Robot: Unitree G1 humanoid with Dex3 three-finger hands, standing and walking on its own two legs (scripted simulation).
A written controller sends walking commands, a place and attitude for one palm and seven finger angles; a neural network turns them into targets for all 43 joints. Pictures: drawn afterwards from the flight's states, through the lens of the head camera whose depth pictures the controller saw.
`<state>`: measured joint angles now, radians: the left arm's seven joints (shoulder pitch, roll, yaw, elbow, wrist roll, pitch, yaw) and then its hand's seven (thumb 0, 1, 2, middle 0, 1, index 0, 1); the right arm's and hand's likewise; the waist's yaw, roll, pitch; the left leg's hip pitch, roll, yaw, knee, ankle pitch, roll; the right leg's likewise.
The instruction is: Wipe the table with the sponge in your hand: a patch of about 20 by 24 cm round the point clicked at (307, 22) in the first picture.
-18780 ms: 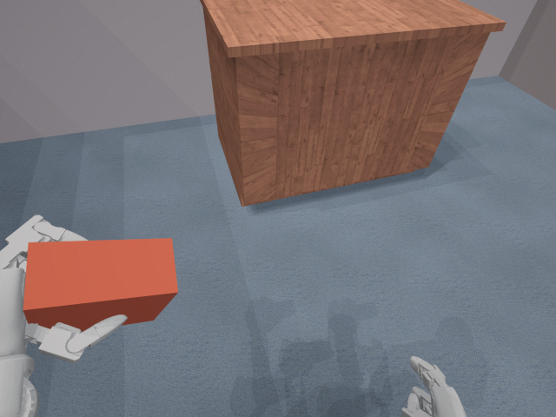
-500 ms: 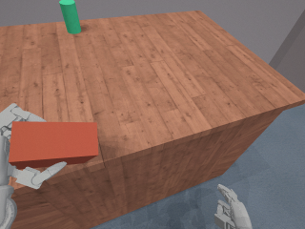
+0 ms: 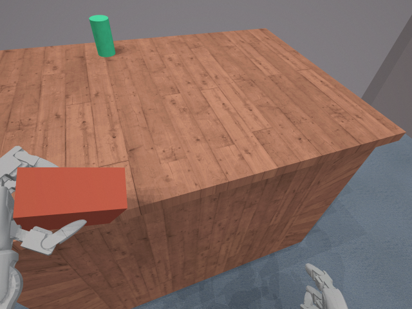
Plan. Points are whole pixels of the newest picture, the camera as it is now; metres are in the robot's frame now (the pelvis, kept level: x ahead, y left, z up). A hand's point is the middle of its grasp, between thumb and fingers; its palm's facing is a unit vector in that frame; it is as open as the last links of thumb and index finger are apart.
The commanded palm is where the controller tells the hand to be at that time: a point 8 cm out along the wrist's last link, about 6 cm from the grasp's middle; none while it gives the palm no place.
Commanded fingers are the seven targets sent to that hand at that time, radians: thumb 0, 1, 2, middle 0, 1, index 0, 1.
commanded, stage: come to a stop and stand still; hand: left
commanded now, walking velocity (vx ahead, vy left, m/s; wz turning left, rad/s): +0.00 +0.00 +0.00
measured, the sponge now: (88, 199) +0.23 +0.22 +0.14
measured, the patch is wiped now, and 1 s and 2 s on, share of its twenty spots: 0.00 0.00 0.00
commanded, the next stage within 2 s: look again from close up in 0.64 s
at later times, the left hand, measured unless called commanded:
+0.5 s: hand (63, 181) +0.24 +0.25 +0.17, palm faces +0.38 -0.86 -0.35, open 10.3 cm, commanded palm +0.19 +0.29 +0.18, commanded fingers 0.00 0.10 1.30 -1.20 -1.60 -1.20 -1.60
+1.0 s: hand (61, 181) +0.24 +0.26 +0.16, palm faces +0.40 -0.86 -0.33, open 10.3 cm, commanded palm +0.19 +0.29 +0.18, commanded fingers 0.00 0.10 1.30 -1.20 -1.60 -1.20 -1.60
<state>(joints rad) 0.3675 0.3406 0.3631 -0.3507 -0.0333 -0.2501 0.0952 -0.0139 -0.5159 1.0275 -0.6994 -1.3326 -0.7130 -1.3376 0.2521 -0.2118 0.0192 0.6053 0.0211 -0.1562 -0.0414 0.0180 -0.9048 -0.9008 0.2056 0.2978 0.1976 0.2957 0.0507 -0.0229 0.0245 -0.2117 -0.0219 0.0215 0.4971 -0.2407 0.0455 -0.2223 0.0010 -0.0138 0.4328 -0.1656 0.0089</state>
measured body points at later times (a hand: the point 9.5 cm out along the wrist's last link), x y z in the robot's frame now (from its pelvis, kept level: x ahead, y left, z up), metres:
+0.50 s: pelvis +0.03 +0.01 +0.00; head +0.05 +0.03 +0.45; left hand +0.22 +0.30 +0.18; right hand +0.21 -0.21 -0.07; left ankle +0.02 +0.09 -0.74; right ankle +0.05 -0.13 -0.74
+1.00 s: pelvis +0.03 +0.01 +0.00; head +0.05 +0.03 +0.45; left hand +0.22 +0.30 +0.18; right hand +0.21 -0.21 -0.07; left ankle +0.02 +0.09 -0.74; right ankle +0.05 -0.13 -0.74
